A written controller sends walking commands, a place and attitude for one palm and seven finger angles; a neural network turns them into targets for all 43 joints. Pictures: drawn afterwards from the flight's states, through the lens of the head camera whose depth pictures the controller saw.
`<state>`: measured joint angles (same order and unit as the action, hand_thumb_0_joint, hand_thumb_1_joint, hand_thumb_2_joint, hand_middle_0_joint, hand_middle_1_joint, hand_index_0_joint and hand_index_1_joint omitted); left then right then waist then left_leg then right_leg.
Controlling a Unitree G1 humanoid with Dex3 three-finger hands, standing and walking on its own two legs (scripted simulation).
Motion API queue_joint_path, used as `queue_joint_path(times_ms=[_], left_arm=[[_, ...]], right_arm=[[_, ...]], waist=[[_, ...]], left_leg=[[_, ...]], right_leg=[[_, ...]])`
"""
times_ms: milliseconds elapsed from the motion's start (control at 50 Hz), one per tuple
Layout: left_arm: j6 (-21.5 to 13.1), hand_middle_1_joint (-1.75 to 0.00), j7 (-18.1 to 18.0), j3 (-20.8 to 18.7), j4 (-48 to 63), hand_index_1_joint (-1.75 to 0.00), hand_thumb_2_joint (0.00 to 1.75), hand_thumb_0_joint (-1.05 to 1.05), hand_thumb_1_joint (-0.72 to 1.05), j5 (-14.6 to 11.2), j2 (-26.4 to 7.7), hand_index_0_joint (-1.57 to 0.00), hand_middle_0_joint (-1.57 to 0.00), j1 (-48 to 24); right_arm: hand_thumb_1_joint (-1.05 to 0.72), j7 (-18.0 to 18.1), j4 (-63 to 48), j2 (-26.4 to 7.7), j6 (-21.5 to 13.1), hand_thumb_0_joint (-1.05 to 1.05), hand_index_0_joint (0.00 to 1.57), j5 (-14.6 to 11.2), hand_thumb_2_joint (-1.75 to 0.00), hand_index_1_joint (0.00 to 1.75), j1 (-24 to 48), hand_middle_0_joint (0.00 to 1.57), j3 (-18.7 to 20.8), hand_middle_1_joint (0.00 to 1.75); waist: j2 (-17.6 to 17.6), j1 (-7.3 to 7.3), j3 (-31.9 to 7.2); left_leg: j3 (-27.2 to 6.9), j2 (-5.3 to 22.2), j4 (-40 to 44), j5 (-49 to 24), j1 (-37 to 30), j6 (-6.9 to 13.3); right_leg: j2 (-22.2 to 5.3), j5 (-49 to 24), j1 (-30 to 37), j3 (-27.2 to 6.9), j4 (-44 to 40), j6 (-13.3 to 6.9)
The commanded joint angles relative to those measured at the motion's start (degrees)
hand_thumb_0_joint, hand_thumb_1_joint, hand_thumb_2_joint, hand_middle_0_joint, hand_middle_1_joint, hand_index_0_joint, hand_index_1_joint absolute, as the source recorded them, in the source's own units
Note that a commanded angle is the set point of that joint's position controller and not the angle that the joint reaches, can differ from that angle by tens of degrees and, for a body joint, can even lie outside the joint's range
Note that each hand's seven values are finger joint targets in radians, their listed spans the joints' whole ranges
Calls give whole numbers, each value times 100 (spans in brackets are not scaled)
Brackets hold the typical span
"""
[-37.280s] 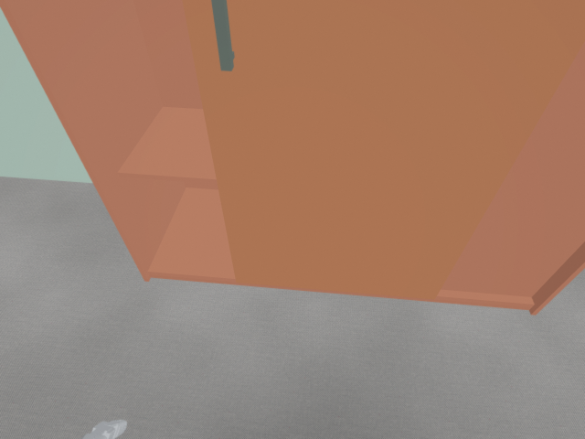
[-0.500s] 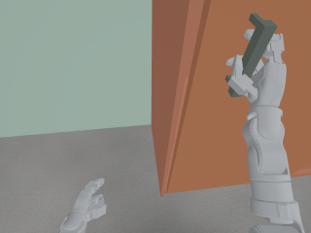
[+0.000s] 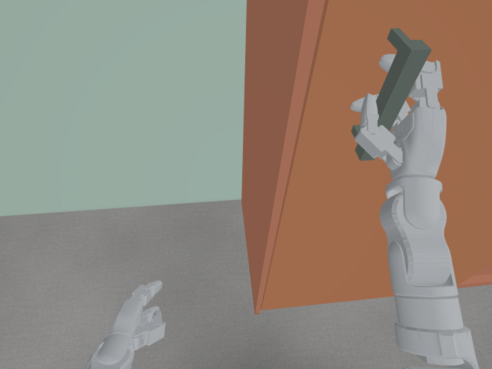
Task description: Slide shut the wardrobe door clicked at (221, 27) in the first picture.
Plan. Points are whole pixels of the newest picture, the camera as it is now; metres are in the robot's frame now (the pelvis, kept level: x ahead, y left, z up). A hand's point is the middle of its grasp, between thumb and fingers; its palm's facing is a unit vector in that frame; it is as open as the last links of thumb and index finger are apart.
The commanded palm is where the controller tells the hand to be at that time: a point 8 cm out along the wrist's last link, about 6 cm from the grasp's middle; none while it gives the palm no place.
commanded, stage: step sideways, sliding the door along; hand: right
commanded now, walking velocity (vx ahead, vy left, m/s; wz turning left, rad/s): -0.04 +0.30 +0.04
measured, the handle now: (380, 99) +0.40 -0.17 +0.25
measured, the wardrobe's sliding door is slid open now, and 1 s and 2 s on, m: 0.00 0.00 0.00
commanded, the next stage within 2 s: stop walking and hold the door there in 1.26 s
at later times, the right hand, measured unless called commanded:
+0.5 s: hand (363, 127) +0.36 -0.14 +0.24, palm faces +0.27 +0.96 -0.04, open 7.0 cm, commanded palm +0.33 -0.12 +0.24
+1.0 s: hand (362, 128) +0.36 -0.14 +0.24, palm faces +0.26 +0.96 -0.05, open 7.0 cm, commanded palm +0.33 -0.12 +0.24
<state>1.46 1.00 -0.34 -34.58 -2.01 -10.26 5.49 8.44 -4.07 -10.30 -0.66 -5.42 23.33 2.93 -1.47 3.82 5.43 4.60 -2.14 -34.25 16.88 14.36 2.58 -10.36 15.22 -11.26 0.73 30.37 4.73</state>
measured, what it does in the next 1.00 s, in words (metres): stands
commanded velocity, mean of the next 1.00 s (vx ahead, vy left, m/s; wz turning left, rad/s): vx -0.03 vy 0.30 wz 0.08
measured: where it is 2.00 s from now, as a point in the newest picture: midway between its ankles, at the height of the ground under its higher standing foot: outside the picture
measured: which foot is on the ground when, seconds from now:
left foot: down 0.00-1.00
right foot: down 0.00-1.00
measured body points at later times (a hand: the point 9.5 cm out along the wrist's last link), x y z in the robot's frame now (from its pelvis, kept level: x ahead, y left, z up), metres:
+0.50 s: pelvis +0.01 +0.03 +0.00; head +0.03 +0.04 +0.45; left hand +0.22 +0.23 -0.09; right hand +0.34 -0.19 +0.24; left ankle +0.02 +0.10 -0.73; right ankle -0.01 -0.20 -0.73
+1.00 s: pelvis +0.02 +0.03 +0.00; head +0.06 +0.04 +0.45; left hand +0.25 +0.21 -0.09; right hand +0.34 -0.19 +0.24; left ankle +0.02 +0.11 -0.73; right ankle +0.00 -0.19 -0.72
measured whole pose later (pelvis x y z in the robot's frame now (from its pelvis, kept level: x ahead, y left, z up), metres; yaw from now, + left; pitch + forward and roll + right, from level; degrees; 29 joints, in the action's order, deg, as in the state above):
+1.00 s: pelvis +0.02 +0.03 +0.00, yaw -3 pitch -2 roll +0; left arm 1.0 2.6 -0.5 -33.2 -2.0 -11.1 5.5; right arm 9.1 -9.0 -9.4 -0.9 -4.1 19.9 3.7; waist -2.2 5.3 6.8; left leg 4.7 -1.3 -33.8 18.3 12.2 2.4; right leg -11.8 14.8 -10.9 2.4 31.2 2.4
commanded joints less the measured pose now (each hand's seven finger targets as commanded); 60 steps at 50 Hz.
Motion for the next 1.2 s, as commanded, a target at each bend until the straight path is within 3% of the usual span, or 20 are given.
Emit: queue_joint_path(times_ms=[0,60,140,240,300,380,480,540,600,620,700,740,820,880,960,1000,1040,1080,1120,1180], left_arm=[[-159,-30,24,-311,946,-30,90,0,90,16,-688,-20,-20,-725],[-194,-30,107,-175,977,-30,90,0,90,-49,-580,-20,-20,-663],[-291,-30,36,-260,783,-30,90,0,90,-152,-537,-20,-20,-570],[-260,-30,13,-167,921,-30,90,0,90,-77,-559,-20,-20,-871],[-285,-30,29,-228,943,-30,90,0,90,-151,-570,-20,-20,-623],[-304,-30,3,-281,810,-30,90,0,90,-182,-518,-20,-20,-623],[-226,-30,47,-226,966,-30,90,0,90,-77,-661,-20,-20,-854],[-246,-30,54,-189,1076,-30,90,0,90,-162,-504,-20,-20,-703],[-289,-30,26,-285,940,-30,90,0,90,-203,-554,-20,-20,-662],[-268,-30,33,-278,858,-30,90,0,90,-117,-580,-20,-20,-576],[-255,-30,71,-299,962,-30,90,0,90,14,-779,-20,-20,-716],[-276,-30,158,-294,1068,-30,90,0,90,35,-724,-20,-20,-771],[-377,-30,201,-218,1130,-30,90,0,90,-132,-562,-20,-20,-634],[-343,-30,133,-316,978,-30,90,0,90,-125,-557,-20,-20,-602],[-311,-30,166,-300,1035,-30,90,0,90,43,-745,-20,-20,-725],[-276,-30,208,-375,1130,-30,90,0,90,54,-799,-20,-20,-729],[-336,-30,233,-313,1204,-30,90,0,90,-6,-660,-20,-20,-718],[-352,-30,237,-218,1254,-30,90,0,90,-174,-512,-20,-20,-791],[-339,-30,149,-281,1075,-30,90,0,90,-143,-543,-20,-20,-630],[-287,-30,123,-245,939,-30,90,0,90,-58,-518,-20,-20,-590]], right_arm=[[-90,-555,-2026,-39,-997,0,45,104,-90,140,2792,45,-1086,140],[-90,-625,-2268,132,-1057,0,45,145,-90,140,3108,45,-1263,140],[-90,-541,-1992,38,-859,0,45,137,-90,140,3166,45,-1282,140],[-90,-553,-2164,616,-975,0,45,5,-90,140,3275,45,-1746,140],[-90,-577,-2145,368,-988,0,45,108,-90,140,3289,45,-1577,140],[-90,-561,-2028,323,-931,0,45,127,-90,140,3140,45,-1555,140],[-90,-548,-2212,553,-1047,0,45,32,-90,140,3097,45,-1736,140],[-90,-602,-2489,551,-1032,0,45,112,-90,140,3151,45,-1768,140],[-90,-559,-2273,155,-940,0,45,182,-90,140,2844,45,-1517,140],[-90,-538,-2419,235,-968,0,45,181,-90,140,2804,45,-1558,140],[-90,-582,-2818,395,-1099,0,45,39,-90,140,2740,45,-1749,140],[-90,-606,-2691,471,-1115,0,45,128,-90,140,2637,45,-1753,140],[-90,-643,-2886,423,-1119,0,45,242,-90,140,2773,45,-1732,140],[-90,-604,-2694,242,-1050,0,45,213,-90,140,2415,45,-1588,140],[-90,-627,-3081,467,-1186,0,45,67,-90,140,2500,45,-1784,140],[-90,-619,-2836,377,-1165,0,45,171,-90,140,2237,45,-1675,140],[-90,-641,-2985,469,-1196,0,45,245,-90,140,2480,45,-1710,140],[-90,-677,-3087,335,-1163,0,45,267,-90,140,2659,45,-1662,140],[-90,-583,-2943,71,-1031,0,45,241,-90,140,2367,45,-1471,140],[-90,-551,-3090,365,-1073,0,45,160,-90,140,2350,45,-1669,140]], waist=[[-1390,-389,-1978],[-1117,-408,-2425],[629,-702,-2555],[-1605,-516,-2140],[-691,-499,-2481],[940,-658,-2553],[-1655,-453,-2112],[-636,-479,-2553],[1223,-632,-2576],[1031,-645,-2515],[-1496,-551,-2461],[-1510,-424,-2066],[-262,-532,-2557],[1183,-609,-2552],[-1505,-540,-2583],[-1757,-418,-2128],[-1138,-401,-2332],[-175,-424,-2533],[1264,-598,-2485],[162,-657,-2513]], left_leg=[[-423,321,-873,789,555,-251],[-227,304,510,-779,-489,-155],[-1176,1124,752,-4105,-1031,260],[-220,406,22,-788,-360,-268],[-258,505,621,-1772,-753,-218],[-1262,1238,745,-4399,-1303,294],[-190,402,-1,-328,-187,-228],[-238,509,754,-2098,-777,-183],[-1348,1329,642,-5571,-1772,419],[-1341,1421,496,-5678,-1735,454],[-367,578,-373,-1325,-227,-261],[-285,444,-324,148,206,-226],[-412,628,891,-3562,-1038,-64],[-1530,1437,364,-6207,-1837,490],[-368,497,-603,-876,-158,-258],[-326,372,-745,481,621,-210],[-130,353,139,-171,167,-161],[-434,559,906,-3017,-1087,-115],[-1733,1394,594,-6135,-1819,481],[-1220,1118,51,-4521,-1054,107]], right_leg=[[-1721,-3768,1454,-1133,-855,-1510],[-1110,-4641,1677,-118,473,-1034],[153,-1518,759,119,779,-432],[-1086,-1767,850,-666,-782,-1027],[-816,-3501,1350,-162,225,-862],[146,-989,591,41,750,-522],[-1251,-1919,1087,-669,-826,-1092],[-751,-3764,1551,38,470,-847],[116,-1163,262,142,1203,-529],[184,-569,202,38,910,-519],[-1280,-3588,1577,-820,-590,-1096],[-1583,-4448,1615,-655,-527,-1265],[-521,-4121,1399,344,1127,-1438],[142,-442,158,47,1107,-558],[-1366,-3574,1656,-792,-677,-1180],[-1706,-4832,2051,-789,-545,-1412],[-1396,-5627,2263,98,460,-1159],[-595,-3841,1316,412,1331,-1633],[211,-462,50,289,1598,-623],[-111,-1373,979,45,-308,-752]])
